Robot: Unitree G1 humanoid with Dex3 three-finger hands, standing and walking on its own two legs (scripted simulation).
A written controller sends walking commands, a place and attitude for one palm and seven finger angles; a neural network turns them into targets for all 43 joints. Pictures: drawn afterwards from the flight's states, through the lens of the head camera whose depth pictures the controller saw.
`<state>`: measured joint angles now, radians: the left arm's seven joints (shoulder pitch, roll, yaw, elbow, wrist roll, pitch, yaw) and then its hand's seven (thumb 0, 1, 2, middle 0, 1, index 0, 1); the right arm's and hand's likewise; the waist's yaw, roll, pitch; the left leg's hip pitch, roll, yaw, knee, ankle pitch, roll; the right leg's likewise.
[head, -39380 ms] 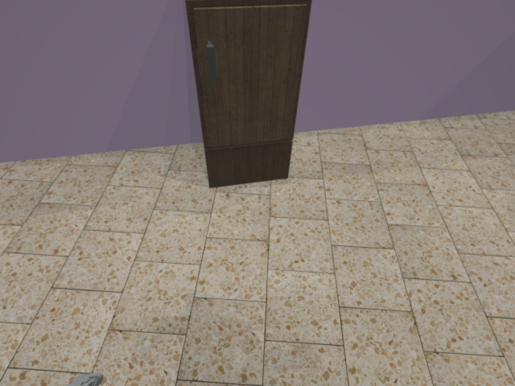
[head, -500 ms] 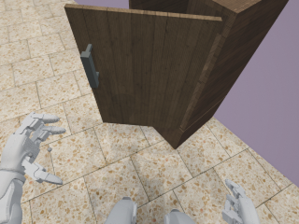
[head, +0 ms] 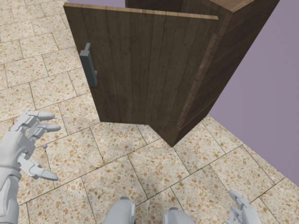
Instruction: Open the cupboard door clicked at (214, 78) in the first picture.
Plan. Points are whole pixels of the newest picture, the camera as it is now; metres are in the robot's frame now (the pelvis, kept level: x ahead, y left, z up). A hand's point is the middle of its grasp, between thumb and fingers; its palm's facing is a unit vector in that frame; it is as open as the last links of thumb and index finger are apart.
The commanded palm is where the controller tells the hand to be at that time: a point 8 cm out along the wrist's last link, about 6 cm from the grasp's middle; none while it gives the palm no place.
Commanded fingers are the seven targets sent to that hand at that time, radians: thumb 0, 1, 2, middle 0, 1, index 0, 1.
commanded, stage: raise the hand with hooked fingers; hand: left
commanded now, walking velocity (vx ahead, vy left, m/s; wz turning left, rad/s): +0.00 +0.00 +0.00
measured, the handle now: (90, 65) +0.57 +0.23 +0.04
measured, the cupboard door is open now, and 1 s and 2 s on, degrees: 45 45 45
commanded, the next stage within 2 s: move the hooked fingers beside the handle in 0.06 s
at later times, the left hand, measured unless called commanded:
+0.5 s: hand (51, 125) +0.34 +0.27 +0.05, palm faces -0.01 -1.00 -0.04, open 14.0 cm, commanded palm +0.32 +0.32 +0.05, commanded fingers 0.00 -0.50 0.30 -0.30 -1.20 -0.30 -1.20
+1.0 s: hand (57, 103) +0.41 +0.28 +0.04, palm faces +0.01 -1.00 -0.03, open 14.0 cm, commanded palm +0.40 +0.32 +0.04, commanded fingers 0.00 -0.50 0.30 -0.30 -1.20 -0.30 -1.20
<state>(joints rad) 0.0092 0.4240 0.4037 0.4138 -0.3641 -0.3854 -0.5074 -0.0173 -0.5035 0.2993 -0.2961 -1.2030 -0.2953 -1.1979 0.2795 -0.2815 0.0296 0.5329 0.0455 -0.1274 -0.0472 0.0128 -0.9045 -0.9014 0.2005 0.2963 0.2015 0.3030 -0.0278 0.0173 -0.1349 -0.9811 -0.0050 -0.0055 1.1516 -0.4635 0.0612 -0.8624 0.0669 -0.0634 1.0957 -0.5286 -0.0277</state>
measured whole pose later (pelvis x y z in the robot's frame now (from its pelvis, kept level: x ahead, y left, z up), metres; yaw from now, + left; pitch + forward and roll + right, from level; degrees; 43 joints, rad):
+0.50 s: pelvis +0.00 +0.00 -0.01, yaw +0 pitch +18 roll -4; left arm -0.22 0.47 0.43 0.58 -0.32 -0.37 -0.53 -0.02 -0.50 0.30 -0.30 -1.20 -0.30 -1.20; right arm 0.25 -0.29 0.04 0.55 0.04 -0.12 -0.06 0.01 -0.90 -0.90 0.20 0.30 0.20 0.30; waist -0.04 0.01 -0.13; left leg -1.02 0.00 -0.01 1.18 -0.47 0.06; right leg -0.90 0.07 -0.07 1.12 -0.54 -0.03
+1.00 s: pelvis +0.01 +0.00 -0.01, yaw -1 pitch +21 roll -4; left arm -0.50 0.57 0.50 0.89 -0.25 -0.40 -0.53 -0.02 -0.50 0.30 -0.30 -1.20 -0.30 -1.20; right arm 0.31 -0.29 0.03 0.59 0.04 -0.05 -0.05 0.01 -0.91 -0.90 0.20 0.30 0.20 0.30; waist -0.08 0.01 -0.14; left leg -1.09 0.02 0.00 1.21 -0.49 0.06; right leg -0.98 0.09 -0.06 1.15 -0.55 -0.03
